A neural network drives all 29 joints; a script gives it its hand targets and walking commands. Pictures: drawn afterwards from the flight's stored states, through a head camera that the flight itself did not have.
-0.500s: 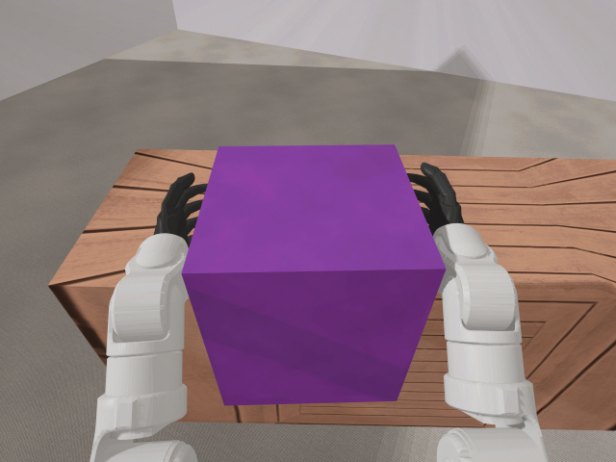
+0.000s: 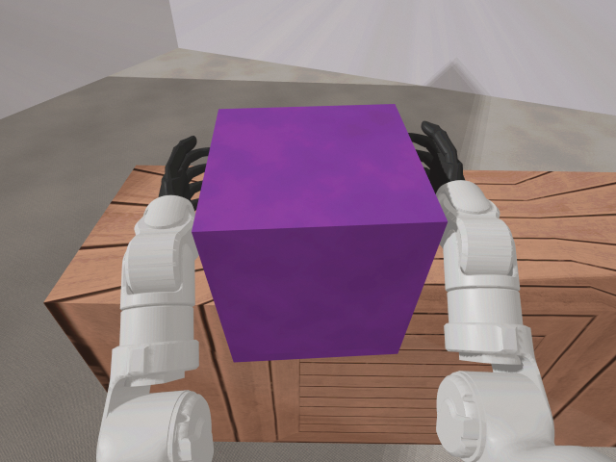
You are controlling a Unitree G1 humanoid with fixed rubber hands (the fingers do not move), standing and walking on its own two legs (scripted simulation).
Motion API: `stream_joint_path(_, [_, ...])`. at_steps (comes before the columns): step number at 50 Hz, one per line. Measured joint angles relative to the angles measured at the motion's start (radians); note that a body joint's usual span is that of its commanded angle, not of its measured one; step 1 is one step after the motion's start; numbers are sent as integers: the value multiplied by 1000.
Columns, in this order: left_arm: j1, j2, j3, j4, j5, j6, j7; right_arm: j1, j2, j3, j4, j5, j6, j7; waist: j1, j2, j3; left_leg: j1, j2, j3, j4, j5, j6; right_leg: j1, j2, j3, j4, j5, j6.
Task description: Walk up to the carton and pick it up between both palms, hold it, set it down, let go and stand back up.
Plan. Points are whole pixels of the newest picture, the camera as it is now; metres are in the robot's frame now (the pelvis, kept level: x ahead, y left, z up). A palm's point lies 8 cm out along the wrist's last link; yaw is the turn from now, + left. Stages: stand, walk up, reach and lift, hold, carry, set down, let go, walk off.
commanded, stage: set down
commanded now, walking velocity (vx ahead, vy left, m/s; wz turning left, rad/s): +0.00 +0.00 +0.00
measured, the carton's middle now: (312, 236) +0.36 +0.00 +0.15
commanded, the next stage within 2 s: none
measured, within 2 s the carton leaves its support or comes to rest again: neither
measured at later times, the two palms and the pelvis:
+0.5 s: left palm (189, 184) +0.41 +0.16 +0.20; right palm (424, 170) +0.43 -0.15 +0.21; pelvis +0.06 -0.01 +0.00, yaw +1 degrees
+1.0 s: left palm (202, 185) +0.44 +0.15 +0.18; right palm (423, 174) +0.45 -0.16 +0.19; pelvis +0.04 +0.00 +0.00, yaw +1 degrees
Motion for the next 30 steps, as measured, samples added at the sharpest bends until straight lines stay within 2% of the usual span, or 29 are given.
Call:
stream_joint_path(6, [14,-8,9,50,14,-38,-5,17,6,-6,58,-10,-48,4,-2,2,10,27,7,-5,-40,2,-7,31,7,-4,-47,6,-8])
stream_joint_path(15, [43,-3,1,32,-1,-93,-3,57,5,31,32,16,-101,-32,4,4,-6,46,14,-8,-127,23,-16,40,13,-6,-115,17,-17])
stream_joint_path(22, [45,7,3,23,-15,-102,-5,53,8,44,23,25,-103,-51,8,3,-27,99,14,-17,-187,31,-19,88,13,-15,-155,10,-19])
stream_joint_path(30, [21,18,18,72,-16,-97,-9,21,13,33,75,20,-95,-56,2,1,-18,139,8,-26,-211,31,-15,131,8,-23,-180,7,-16])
